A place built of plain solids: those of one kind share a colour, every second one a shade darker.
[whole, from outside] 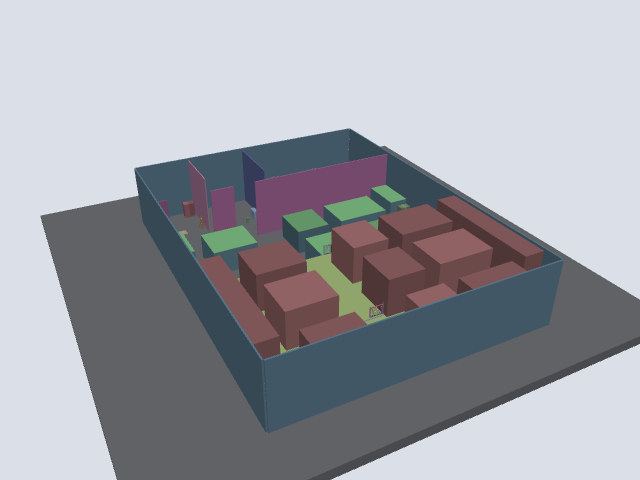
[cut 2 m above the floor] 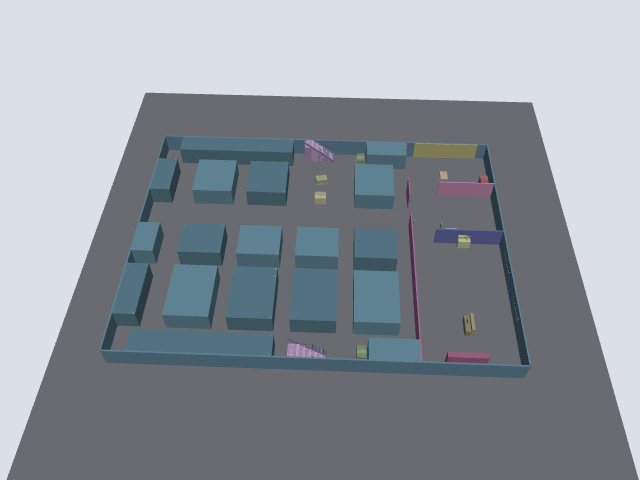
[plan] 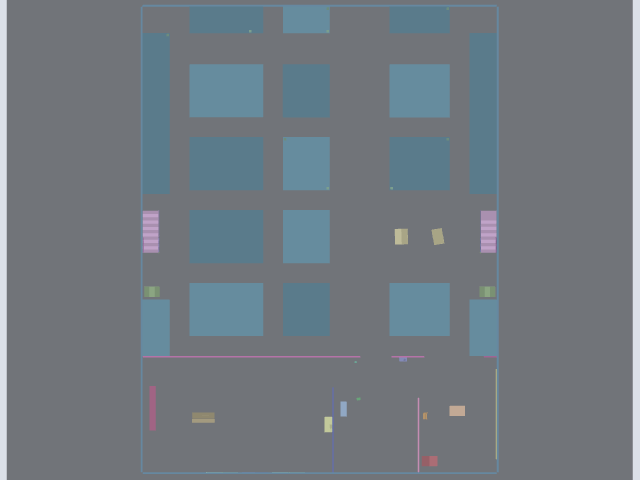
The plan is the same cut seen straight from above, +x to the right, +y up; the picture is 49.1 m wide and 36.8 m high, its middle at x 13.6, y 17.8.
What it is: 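A self-storage house; a reception shop, a loading bay, aisles of roller-shutter units, a steel mezzanine reached by steel stairs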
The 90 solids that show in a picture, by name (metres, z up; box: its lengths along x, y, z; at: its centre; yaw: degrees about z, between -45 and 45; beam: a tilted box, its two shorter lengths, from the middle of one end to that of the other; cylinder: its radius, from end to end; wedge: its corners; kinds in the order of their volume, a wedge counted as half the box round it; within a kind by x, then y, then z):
{
 "units_1": {"box": [2.1, 4.34, 2.6], "at": [1.04, 11.07, 1.25]},
 "units_2": {"box": [2.1, 12.34, 2.6], "at": [1.04, 27.5, 1.25]},
 "units_3": {"box": [5.64, 4.08, 2.6], "at": [6.42, 12.47, 1.25]},
 "units_4": {"box": [5.64, 4.08, 2.6], "at": [6.42, 18.06, 1.25]},
 "units_5": {"box": [5.64, 4.08, 2.6], "at": [6.42, 23.65, 1.25]},
 "units_6": {"box": [5.64, 4.08, 2.6], "at": [6.42, 29.24, 1.25]},
 "units_7": {"box": [5.64, 2.05, 2.6], "at": [6.42, 34.67, 1.25]},
 "units_8": {"box": [3.6, 4.08, 2.6], "at": [12.55, 12.47, 1.25]},
 "units_9": {"box": [3.6, 4.08, 2.6], "at": [12.55, 18.06, 1.25]},
 "units_10": {"box": [3.6, 4.08, 2.6], "at": [12.55, 23.65, 1.25]},
 "units_11": {"box": [3.6, 4.08, 2.6], "at": [12.55, 29.24, 1.25]},
 "units_12": {"box": [3.6, 2.05, 2.6], "at": [12.55, 34.67, 1.25]},
 "units_13": {"box": [4.62, 4.08, 2.6], "at": [21.24, 12.47, 1.25]},
 "units_14": {"box": [4.62, 4.08, 2.6], "at": [21.24, 23.65, 1.25]},
 "units_15": {"box": [4.62, 4.08, 2.6], "at": [21.24, 29.24, 1.25]},
 "units_16": {"box": [4.62, 2.05, 2.6], "at": [21.24, 34.67, 1.25]},
 "units_17": {"box": [2.1, 4.34, 2.6], "at": [26.11, 11.07, 1.25]},
 "units_18": {"box": [2.1, 12.34, 2.6], "at": [26.11, 27.5, 1.25]},
 "units_deck_1": {"box": [2.1, 12.34, 3.7], "at": [1.04, 27.5, 4.65]},
 "units_deck_2": {"box": [5.64, 4.08, 3.7], "at": [6.42, 23.65, 4.65]},
 "units_deck_3": {"box": [5.64, 4.08, 3.7], "at": [6.42, 29.24, 4.65]},
 "units_deck_4": {"box": [5.64, 2.05, 3.7], "at": [6.42, 34.67, 4.65]},
 "units_deck_5": {"box": [3.6, 4.08, 3.7], "at": [12.55, 23.65, 4.65]},
 "units_deck_6": {"box": [3.6, 4.08, 3.7], "at": [12.55, 29.24, 4.65]},
 "units_deck_7": {"box": [3.6, 2.05, 3.7], "at": [12.55, 34.67, 4.65]},
 "units_deck_8": {"box": [4.62, 4.08, 3.7], "at": [21.24, 23.65, 4.65]},
 "units_deck_9": {"box": [4.62, 4.08, 3.7], "at": [21.24, 29.24, 4.65]},
 "units_deck_10": {"box": [4.62, 2.05, 3.7], "at": [21.24, 34.67, 4.65]},
 "units_deck_11": {"box": [2.1, 12.34, 3.7], "at": [26.11, 27.5, 4.65]},
 "wall_1": {"box": [0.15, 35.69, 6.8], "at": [-0.07, 17.84, 3.35]},
 "wall_2": {"box": [27.15, 0.15, 6.8], "at": [13.57, -0.07, 3.35]},
 "wall_3": {"box": [27.15, 0.15, 6.8], "at": [13.57, 35.77, 3.35]},
 "wall_4": {"box": [0.15, 35.69, 6.8], "at": [27.23, 17.84, 3.35]},
 "slab_deck_1": {"box": [27.15, 15.65, 0.25], "at": [13.57, 27.86, 2.67]},
 "deck_stair_1": {"box": [1.2, 0.74, 0.25], "at": [0.61, 17.2, 0.07]},
 "deck_stair_2": {"box": [1.2, 0.74, 0.45], "at": [0.61, 17.45, 0.17]},
 "deck_stair_3": {"box": [1.2, 0.74, 0.65], "at": [0.61, 17.7, 0.28]},
 "deck_stair_4": {"box": [1.2, 0.74, 0.85], "at": [0.61, 17.94, 0.38]},
 "deck_stair_5": {"box": [1.2, 0.74, 1.05], "at": [0.61, 18.19, 0.47]},
 "deck_stair_6": {"box": [1.2, 0.74, 1.25], "at": [0.61, 18.44, 0.57]},
 "deck_stair_7": {"box": [1.2, 0.74, 1.45], "at": [0.61, 18.68, 0.68]},
 "deck_stair_8": {"box": [1.2, 0.74, 1.65], "at": [0.61, 18.93, 0.78]},
 "deck_stair_9": {"box": [1.2, 0.74, 1.85], "at": [0.61, 19.18, 0.88]},
 "deck_stair_10": {"box": [1.2, 0.74, 2.05], "at": [0.61, 19.42, 0.97]},
 "deck_stair_11": {"box": [1.2, 0.74, 2.25], "at": [0.61, 19.67, 1.07]},
 "deck_stair_12": {"box": [1.2, 0.49, 2.45], "at": [0.61, 19.79, 1.18]},
 "deck_stair_13": {"box": [1.2, 0.26, 2.65], "at": [0.61, 19.92, 1.27]},
 "deck_stair_14": {"box": [1.2, 0.74, 0.25], "at": [26.54, 17.2, 0.07]},
 "deck_stair_15": {"box": [1.2, 0.74, 0.45], "at": [26.54, 17.45, 0.17]},
 "deck_stair_16": {"box": [1.2, 0.74, 0.65], "at": [26.54, 17.7, 0.28]},
 "deck_stair_17": {"box": [1.2, 0.74, 0.85], "at": [26.54, 17.94, 0.38]},
 "deck_stair_18": {"box": [1.2, 0.74, 1.05], "at": [26.54, 18.19, 0.47]},
 "deck_stair_19": {"box": [1.2, 0.74, 1.25], "at": [26.54, 18.44, 0.57]},
 "deck_stair_20": {"box": [1.2, 0.74, 1.45], "at": [26.54, 18.68, 0.68]},
 "deck_stair_21": {"box": [1.2, 0.74, 1.65], "at": [26.54, 18.93, 0.78]},
 "deck_stair_22": {"box": [1.2, 0.74, 1.85], "at": [26.54, 19.18, 0.88]},
 "deck_stair_23": {"box": [1.2, 0.74, 2.05], "at": [26.54, 19.42, 0.97]},
 "deck_stair_24": {"box": [1.2, 0.74, 2.25], "at": [26.54, 19.67, 1.07]},
 "front_wall_1": {"box": [16.68, 0.12, 6.55], "at": [8.34, 8.85, 3.23]},
 "front_wall_2": {"box": [2.52, 0.12, 6.55], "at": [20.34, 8.85, 3.23]},
 "front_wall_3": {"box": [1.0, 0.12, 6.55], "at": [26.65, 8.85, 3.23]},
 "reception_side_1": {"box": [0.12, 6.51, 6.55], "at": [14.6, 3.25, 3.23]},
 "bay_side_1": {"box": [0.12, 5.71, 6.55], "at": [21.16, 2.85, 3.23]},
 "shelving_1": {"box": [0.5, 3.43, 1.97], "at": [0.77, 4.9, 0.94]},
 "utop_1": {"box": [2.08, 4.32, 0.03], "at": [1.04, 11.07, 2.56]},
 "utop_2": {"box": [5.62, 4.06, 0.03], "at": [6.42, 12.47, 2.56]},
 "utop_3": {"box": [5.62, 4.06, 0.03], "at": [6.42, 18.06, 2.56]},
 "utop_4": {"box": [3.58, 4.06, 0.03], "at": [12.55, 12.47, 2.56]},
 "utop_5": {"box": [3.58, 4.06, 0.03], "at": [12.55, 18.06, 2.56]},
 "utop_6": {"box": [4.6, 4.06, 0.03], "at": [21.24, 12.47, 2.56]},
 "utop_7": {"box": [2.08, 4.32, 0.03], "at": [26.11, 11.07, 2.56]},
 "loading_door_1": {"box": [0.08, 6.92, 4.25], "at": [27.11, 4.46, 2.08]},
 "foot_pallet_1": {"box": [0.39, 0.79, 1.96], "at": [0.32, 13.83, 1.12]},
 "foot_pallet_2": {"box": [0.39, 0.79, 1.96], "at": [0.72, 13.83, 1.12]},
 "foot_pallet_3": {"box": [0.39, 0.79, 1.96], "at": [1.12, 13.83, 1.12]},
 "foot_pallet_4": {"box": [0.39, 0.79, 0.22], "at": [26.03, 13.83, 0.25]},
 "foot_pallet_5": {"box": [0.39, 0.79, 0.22], "at": [26.43, 13.83, 0.25]},
 "foot_pallet_6": {"box": [0.39, 0.79, 0.22], "at": [26.83, 13.83, 0.25]},
 "bay_1": {"box": [0.59, 0.79, 1.56], "at": [21.7, 0.85, 0.92]},
 "bay_2": {"box": [0.59, 0.79, 1.56], "at": [22.3, 0.85, 0.92]},
 "park_1": {"box": [0.49, 1.19, 0.72], "at": [19.59, 18.05, 0.5], "yaw": 1.6},
 "park_2": {"box": [0.49, 1.19, 0.72], "at": [20.09, 18.07, 0.5], "yaw": 1.6},
 "park_3": {"box": [0.79, 1.19, 0.51], "at": [22.64, 18.06, 0.4], "yaw": 10.2},
 "counter_1": {"box": [1.74, 0.3, 1.13], "at": [4.66, 3.94, 0.51]},
 "counter_2": {"box": [1.72, 0.49, 0.79], "at": [4.66, 4.33, 0.35]},
 "more_packing_table_packing_table_1": {"box": [0.6, 1.2, 1.01], "at": [14.24, 3.65, 0.46]},
 "cleaner_cart_1": {"box": [0.5, 1.15, 1.07], "at": [15.41, 4.84, 0.48]},
 "deck_guard_string_1": {"wedge": [[1.24, 16.83, -0.02], [1.24, 16.83, 0.23], [1.24, 20.09, 2.62], [1.24, 20.09, 2.87], [1.28, 16.83, -0.02], [1.28, 16.83, 0.23], [1.28, 20.09, 2.62], [1.28, 20.09, 2.87]]},
 "deck_guard_string_2": {"wedge": [[25.87, 16.83, -0.02], [25.87, 16.83, 0.23], [25.87, 20.09, 2.62], [25.87, 20.09, 2.87], [25.91, 16.83, -0.02], [25.91, 16.83, 0.23], [25.91, 20.09, 2.62], [25.91, 20.09, 2.87]]},
 "onway_owbay_1": {"box": [1.2, 0.8, 0.19], "at": [24.12, 4.7, 0.05]}
}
